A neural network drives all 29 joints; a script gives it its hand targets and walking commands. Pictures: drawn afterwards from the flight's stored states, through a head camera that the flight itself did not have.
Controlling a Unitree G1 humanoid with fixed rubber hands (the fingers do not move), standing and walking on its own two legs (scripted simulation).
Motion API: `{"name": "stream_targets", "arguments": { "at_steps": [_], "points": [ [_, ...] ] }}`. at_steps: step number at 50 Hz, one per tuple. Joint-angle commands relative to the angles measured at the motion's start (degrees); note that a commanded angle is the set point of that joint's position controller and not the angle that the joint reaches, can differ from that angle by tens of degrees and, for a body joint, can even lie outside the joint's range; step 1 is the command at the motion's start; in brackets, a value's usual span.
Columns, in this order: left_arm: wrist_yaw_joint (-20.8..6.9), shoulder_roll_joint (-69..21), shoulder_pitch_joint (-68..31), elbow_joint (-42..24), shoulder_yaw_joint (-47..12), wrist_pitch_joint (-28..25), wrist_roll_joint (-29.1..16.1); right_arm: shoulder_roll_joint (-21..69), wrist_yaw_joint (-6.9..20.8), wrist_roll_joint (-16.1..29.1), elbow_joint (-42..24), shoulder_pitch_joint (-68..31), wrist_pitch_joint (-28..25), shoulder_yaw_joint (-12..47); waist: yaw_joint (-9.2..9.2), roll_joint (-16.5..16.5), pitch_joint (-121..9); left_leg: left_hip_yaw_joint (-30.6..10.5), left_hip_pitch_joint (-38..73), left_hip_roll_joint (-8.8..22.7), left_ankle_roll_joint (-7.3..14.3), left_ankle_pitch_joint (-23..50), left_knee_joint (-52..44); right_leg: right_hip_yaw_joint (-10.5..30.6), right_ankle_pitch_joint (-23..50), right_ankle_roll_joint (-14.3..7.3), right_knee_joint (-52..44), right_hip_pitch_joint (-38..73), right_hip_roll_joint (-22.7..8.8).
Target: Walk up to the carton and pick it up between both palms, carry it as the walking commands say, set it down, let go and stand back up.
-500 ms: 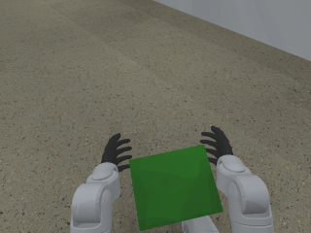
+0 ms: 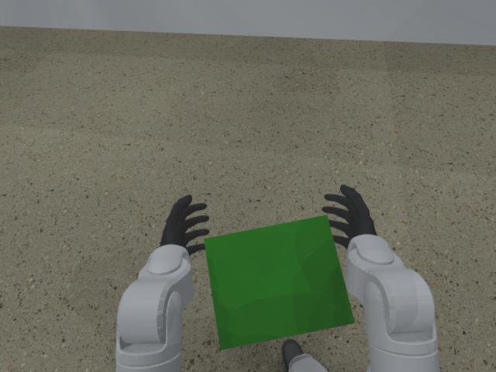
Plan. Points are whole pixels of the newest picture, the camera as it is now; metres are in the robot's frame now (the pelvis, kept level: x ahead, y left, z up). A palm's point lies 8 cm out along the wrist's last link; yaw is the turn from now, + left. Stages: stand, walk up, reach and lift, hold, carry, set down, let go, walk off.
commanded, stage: carry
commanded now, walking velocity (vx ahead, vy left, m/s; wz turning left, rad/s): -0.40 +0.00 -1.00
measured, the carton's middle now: (272, 274) +0.28 -0.02 -0.02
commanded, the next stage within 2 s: none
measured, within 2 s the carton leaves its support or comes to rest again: neither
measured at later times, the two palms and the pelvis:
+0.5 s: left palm out of the picture +0.10 +0.03 +0.10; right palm out of the picture +0.02 -0.21 +0.10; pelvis -0.18 -0.01 +0.01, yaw -15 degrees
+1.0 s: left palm out of the picture +0.03 +0.09 +0.10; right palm out of the picture -0.04 -0.15 +0.11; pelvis -0.25 +0.04 +0.01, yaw -16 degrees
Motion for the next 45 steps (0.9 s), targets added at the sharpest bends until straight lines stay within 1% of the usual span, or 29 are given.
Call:
{"name": "stream_targets", "arguments": {
  "at_steps": [1, 2, 3, 4, 5, 7, 9, 10, 13, 15, 16, 17, 18, 19, 20, 21, 23, 24, 26, 31, 33, 34, 35, 36, 37, 39, 40, 42, 45],
  "points": [
    [-9.6, -54.7, -14.7, -4.6, -25.4, -0.7, -15.4, 61.0, 11.1, 15.8, -1.7, -9.7, 1.0, 28.8, 2.63, -15.6, -19.1, 5.1, 19.7, -1.6, 2.7, 0.1, -20.1, 3.6, -11.9, 2.6, -12.9, 5.3, -6.8],
    [-9.5, -55.1, -15.2, -4.1, -25.7, -0.4, -15.7, 60.6, 11.3, 15.7, -1.1, -10.0, 1.2, 27.9, 3.25, -10.0, -20.7, 3.9, 25.2, 2.5, 4.9, 3.3, -28.5, -1.3, -21.5, 3.6, -4.1, 3.0, -2.5],
    [-9.3, -55.8, -15.4, -3.3, -26.6, -0.1, -16.1, 59.7, 11.7, 15.6, -0.8, -10.0, 1.3, 26.7, 3.70, 5.5, -20.8, -8.8, 23.0, 15.6, 9.0, 6.8, -32.5, -5.4, -26.0, 1.0, 18.5, -0.2, 1.7],
    [-9.5, -57.2, -16.2, -4.4, -28.3, -0.1, -16.7, 58.6, 12.2, 15.8, -0.7, -8.4, 1.1, 25.2, 2.23, 19.1, -18.6, -22.8, 12.5, 36.8, 18.4, 3.9, -40.9, -13.8, -36.9, 3.5, 42.7, -7.2, 5.7],
    [-9.9, -58.0, -22.4, -6.9, -29.4, -0.5, -17.8, 59.4, 12.4, 15.8, -1.0, -9.3, 0.5, 25.1, 2.25, 15.6, -10.2, -16.9, 2.5, 37.8, 17.8, 4.7, -42.4, -11.6, -33.9, 2.3, 56.6, -9.6, -2.9],
    [-10.5, -60.3, -24.8, -7.2, -30.6, -0.8, -19.4, 60.0, 12.9, 15.4, -3.3, -15.4, -0.5, 25.3, 3.69, 6.6, -6.2, -0.3, -6.6, 24.1, 10.5, 8.4, -36.9, -12.0, -23.8, 0.1, 65.0, -2.5, -1.1],
    [-10.1, -58.2, -23.1, -8.0, -31.1, -0.9, -19.4, 58.2, 12.4, 14.9, -4.0, -14.2, -0.4, 25.7, 4.70, 5.0, -11.5, 7.9, -1.6, 16.3, 7.2, 11.6, -29.6, -16.1, -19.9, -1.6, 51.7, 4.3, -0.2],
    [-9.6, -56.8, -23.2, -8.5, -31.5, -0.7, -19.4, 56.8, 12.0, 14.4, -3.9, -12.2, -0.2, 25.4, 4.03, 6.6, -12.5, 7.3, 4.2, 15.3, 7.2, 13.3, -27.4, -17.7, -20.5, -1.7, 41.1, 3.2, -0.6],
    [-8.1, -53.2, -19.2, -5.1, -30.6, 1.3, -18.0, 52.0, 10.4, 12.6, -1.5, -7.0, 1.4, 23.5, 2.37, 15.1, -14.7, -1.3, 11.9, 20.9, 9.5, 18.5, -26.4, -19.5, -26.7, -1.5, 21.2, 5.2, -1.6],
    [-7.6, -53.0, -16.0, -1.1, -28.7, 2.5, -16.8, 50.6, 9.9, 12.2, -0.4, -6.4, 2.5, 23.2, 3.12, 14.9, -15.7, -1.6, 13.5, 21.2, 8.2, 28.0, -22.0, -22.4, -24.3, -1.9, 5.2, 10.0, 0.0],
    [-7.5, -52.9, -14.9, 0.6, -27.4, 2.8, -16.3, 50.1, 9.9, 12.4, 0.3, -6.4, 2.9, 22.8, 3.49, 9.8, -16.8, 0.2, 10.4, 19.8, 5.4, 28.4, -17.2, -19.6, -20.3, -1.6, -2.9, 15.6, -1.1],
    [-7.6, -53.4, -13.6, 2.1, -26.1, 2.8, -16.1, 50.0, 9.8, 12.7, 0.5, -7.5, 3.0, 22.6, 3.94, 3.3, -15.8, 1.1, 0.9, 17.6, 2.1, 18.0, -11.8, -11.7, -16.5, -2.5, -7.9, 22.5, -7.0],
    [-7.8, -54.0, -14.3, 2.5, -25.7, 2.0, -15.6, 51.4, 10.1, 13.1, -2.7, -10.2, 3.0, 24.7, 3.68, -16.2, -16.0, 7.5, -15.6, 9.7, -3.8, 1.5, -3.1, 9.5, 14.0, -10.1, -4.3, 29.8, -24.3],
    [-8.1, -56.5, -14.5, 1.0, -25.3, 1.6, -15.6, 54.7, 10.6, 15.3, -4.7, -13.4, 2.8, 26.6, 2.61, -14.4, -15.4, 5.1, -15.0, 9.5, -4.2, -9.0, 6.4, 7.9, 21.7, -13.7, -2.2, 23.9, -25.8],
    [-8.3, -58.4, -15.6, -0.2, -25.1, 1.1, -15.5, 57.9, 11.0, 16.8, -4.2, -15.1, 2.6, 28.2, 2.84, -7.0, -15.4, 2.4, -11.9, 9.2, -3.3, -4.6, 12.1, 2.3, 14.1, -13.5, -2.9, 21.2, -22.1],
    [-8.3, -59.3, -16.6, -0.6, -25.2, 0.5, -14.9, 59.3, 11.5, 17.5, -4.1, -17.2, 2.1, 29.3, 2.99, -3.7, -15.6, 1.6, -9.3, 9.8, -2.5, 1.0, 13.5, -3.0, 1.3, -11.8, -4.4, 18.0, -18.9],
    [-8.2, -59.1, -17.9, -1.3, -25.0, -0.2, -14.4, 59.8, 12.2, 18.6, -4.8, -19.3, 1.6, 30.4, 2.90, -7.0, -14.4, 2.0, -7.3, 9.5, -1.4, 6.4, 13.8, -7.3, -16.0, -9.6, -7.1, 14.8, -15.0],
    [-8.0, -58.7, -17.4, -1.4, -24.7, -0.2, -14.0, 59.3, 12.1, 18.8, -5.5, -19.8, 1.6, 30.7, 2.94, -7.4, -14.4, 2.5, -6.4, 8.8, -1.3, 6.3, 13.7, -7.4, -20.4, -9.4, -7.8, 13.8, -14.5],
    [-7.6, -57.7, -16.1, -0.6, -24.4, 0.1, -13.7, 57.8, 11.5, 18.3, -4.7, -18.2, 2.2, 30.1, 2.88, -7.0, -14.8, 3.1, -5.1, 7.9, -0.9, 3.8, 10.0, -5.8, -20.3, -10.2, -7.8, 13.5, -15.4],
    [-7.0, -56.9, -15.2, 0.7, -24.9, 1.4, -14.7, 56.1, 10.4, 16.1, -0.8, -13.7, 3.6, 27.1, 3.44, -8.6, -17.4, 5.7, 3.3, 4.8, 0.6, -1.1, -9.1, -3.7, -9.9, -11.0, -5.3, 15.4, -15.8],
    [-6.8, -57.3, -15.9, 0.6, -25.7, 1.7, -15.6, 55.6, 10.3, 15.2, 0.0, -12.5, 3.7, 25.5, 2.96, -7.7, -18.9, 7.9, 10.4, 4.6, 0.8, 4.7, -22.8, -5.2, -6.9, -9.5, -2.2, 15.5, -14.0],
    [-6.7, -57.7, -16.2, 0.8, -26.1, 1.8, -15.9, 55.4, 10.4, 14.9, 0.1, -12.1, 3.8, 24.9, 3.05, -5.1, -20.8, 4.4, 16.4, 7.1, 1.1, 6.5, -26.2, -6.2, -7.8, -7.9, 0.9, 13.2, -12.3],
    [-6.7, -58.1, -16.1, 1.6, -26.6, 1.9, -15.9, 54.7, 10.7, 14.7, 0.3, -11.8, 3.9, 24.1, 2.95, 0.9, -20.2, -4.0, 21.9, 14.4, 2.0, 9.9, -30.4, -9.2, -10.3, -5.9, 6.8, 6.9, -9.4],
    [-6.9, -58.9, -17.8, 0.2, -28.1, 2.1, -16.5, 54.4, 10.9, 14.4, 1.4, -10.8, 3.5, 22.8, 2.57, 11.8, -15.2, -14.7, 22.3, 23.3, 5.9, 18.5, -31.6, -14.8, -17.6, -2.8, 11.4, -3.5, -2.9],
    [-7.0, -59.9, -22.0, -1.2, -29.4, 2.0, -17.1, 55.3, 11.3, 14.8, 0.1, -12.7, 3.0, 22.8, 2.22, 13.0, -13.3, -14.2, 16.7, 26.8, 9.7, 23.0, -31.6, -16.5, -25.4, -2.1, 20.4, -2.2, -2.5],
    [-7.4, -61.4, -24.6, -2.7, -30.9, 1.7, -18.4, 56.5, 11.7, 15.0, -2.1, -14.8, 2.1, 23.1, 2.27, 8.6, -12.2, -9.2, 11.6, 23.5, 9.9, 21.1, -31.3, -15.6, -25.1, -2.3, 27.4, 0.2, -2.9],
    [-7.5, -61.5, -24.8, -2.9, -31.2, 1.6, -18.7, 56.3, 11.7, 14.8, -2.4, -15.1, 1.9, 23.0, 2.50, 9.2, -12.4, -6.7, 11.4, 21.6, 8.8, 19.9, -30.9, -16.2, -23.9, -2.6, 26.2, 0.4, -3.2],
    [-7.1, -60.2, -23.6, -2.8, -31.5, 1.8, -18.4, 55.1, 11.4, 14.2, -2.3, -13.4, 2.0, 22.6, 2.47, 11.9, -13.7, -3.7, 14.0, 18.7, 7.8, 26.0, -28.7, -18.8, -22.8, -2.7, 20.9, 2.1, -2.3],
    [-6.5, -58.2, -20.8, -1.6, -30.3, 2.3, -17.3, 53.2, 11.0, 13.8, -2.1, -11.7, 2.4, 22.8, 2.17, 12.2, -16.2, -4.6, 16.6, 19.3, 8.6, 34.2, -26.2, -21.4, -22.8, -2.1, 13.2, 5.9, -1.2]
  ]
}}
